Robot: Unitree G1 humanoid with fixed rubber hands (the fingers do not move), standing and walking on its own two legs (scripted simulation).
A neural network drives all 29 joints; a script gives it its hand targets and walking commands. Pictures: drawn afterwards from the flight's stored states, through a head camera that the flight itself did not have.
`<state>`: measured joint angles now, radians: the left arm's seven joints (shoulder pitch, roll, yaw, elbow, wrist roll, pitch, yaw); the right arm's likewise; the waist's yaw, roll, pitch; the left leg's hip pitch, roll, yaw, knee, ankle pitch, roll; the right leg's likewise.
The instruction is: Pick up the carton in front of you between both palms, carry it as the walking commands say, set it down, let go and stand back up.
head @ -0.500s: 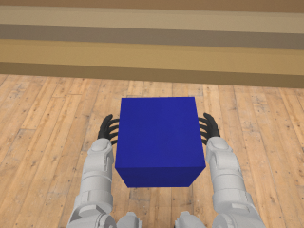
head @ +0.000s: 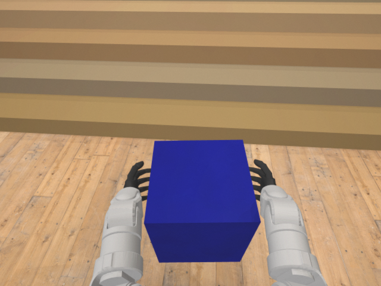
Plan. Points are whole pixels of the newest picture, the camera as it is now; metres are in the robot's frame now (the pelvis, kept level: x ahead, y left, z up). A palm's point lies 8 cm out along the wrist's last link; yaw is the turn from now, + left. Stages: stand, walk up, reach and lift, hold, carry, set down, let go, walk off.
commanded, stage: reach and lift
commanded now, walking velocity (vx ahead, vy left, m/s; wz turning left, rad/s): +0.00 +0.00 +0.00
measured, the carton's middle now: (199, 203) +0.31 +0.00 -0.05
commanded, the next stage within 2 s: hold in 0.78 s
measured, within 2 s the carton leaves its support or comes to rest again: neither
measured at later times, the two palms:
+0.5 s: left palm (132, 187) +0.31 +0.15 +0.04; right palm (267, 185) +0.31 -0.15 +0.04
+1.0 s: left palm (130, 186) +0.30 +0.15 +0.06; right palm (271, 184) +0.30 -0.15 +0.06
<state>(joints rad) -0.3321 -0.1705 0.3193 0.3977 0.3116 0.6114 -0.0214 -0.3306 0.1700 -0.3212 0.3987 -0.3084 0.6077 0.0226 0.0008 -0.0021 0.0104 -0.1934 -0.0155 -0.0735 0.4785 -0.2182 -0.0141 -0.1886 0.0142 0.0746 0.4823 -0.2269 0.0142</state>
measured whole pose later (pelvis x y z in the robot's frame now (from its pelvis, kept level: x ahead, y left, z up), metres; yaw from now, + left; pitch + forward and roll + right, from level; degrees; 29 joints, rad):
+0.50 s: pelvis +0.02 +0.00 +0.01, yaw +0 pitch -5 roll +0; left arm -0.27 -0.16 0.24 0.30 0.29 0.66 -0.01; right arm -0.28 0.16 -0.25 0.30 -0.29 0.65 0.02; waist 0.00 0.00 0.03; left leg -0.11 -0.01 -0.07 0.38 -0.19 -0.01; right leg -0.10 0.01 0.08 0.38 -0.20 0.01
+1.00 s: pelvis +0.01 +0.00 +0.01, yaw +0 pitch -7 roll +0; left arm -0.23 -0.15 0.19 0.18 0.26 0.76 -0.01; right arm -0.23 0.15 -0.19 0.19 -0.26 0.76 0.01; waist 0.00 0.00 0.03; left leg -0.03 -0.01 -0.07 0.34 -0.18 -0.01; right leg -0.03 0.01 0.08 0.34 -0.19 0.01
